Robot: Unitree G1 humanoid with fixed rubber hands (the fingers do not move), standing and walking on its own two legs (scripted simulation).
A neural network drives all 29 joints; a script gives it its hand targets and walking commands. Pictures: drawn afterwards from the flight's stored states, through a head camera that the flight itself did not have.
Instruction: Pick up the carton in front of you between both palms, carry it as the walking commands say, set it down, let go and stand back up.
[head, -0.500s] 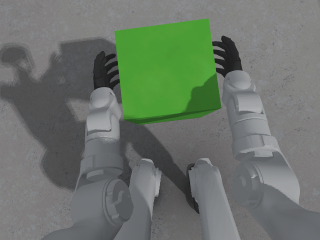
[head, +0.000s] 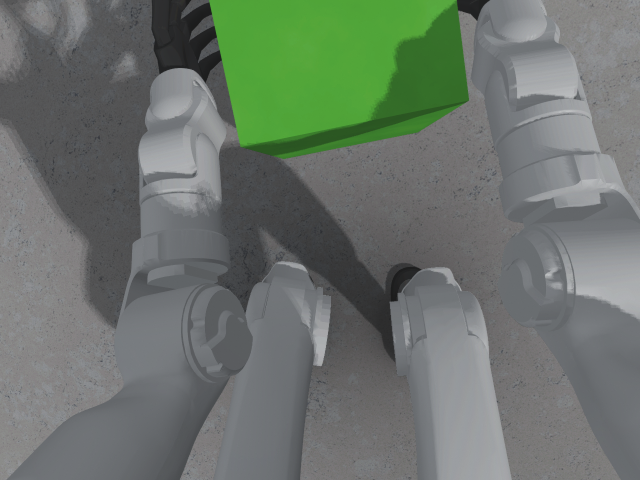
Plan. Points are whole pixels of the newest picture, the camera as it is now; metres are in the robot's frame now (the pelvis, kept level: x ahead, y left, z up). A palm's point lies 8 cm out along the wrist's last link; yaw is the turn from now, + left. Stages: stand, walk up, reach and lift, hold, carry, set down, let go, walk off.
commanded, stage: set down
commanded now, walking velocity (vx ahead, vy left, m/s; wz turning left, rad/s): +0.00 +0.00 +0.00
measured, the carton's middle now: (335, 53) +0.55 +0.02 -0.24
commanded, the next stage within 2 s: none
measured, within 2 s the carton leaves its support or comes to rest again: rests again in 0.22 s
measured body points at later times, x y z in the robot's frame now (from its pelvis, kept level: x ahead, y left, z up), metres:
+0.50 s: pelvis +0.01 +0.00 -0.05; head +0.38 -0.01 +0.20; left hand +0.55 +0.17 -0.22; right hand +0.60 -0.13 -0.22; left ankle +0.10 +0.13 -0.40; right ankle +0.10 -0.11 -0.40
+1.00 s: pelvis +0.00 -0.01 -0.06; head +0.37 -0.02 +0.18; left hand +0.54 +0.17 -0.22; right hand +0.60 -0.14 -0.22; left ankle +0.10 +0.13 -0.40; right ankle +0.10 -0.11 -0.40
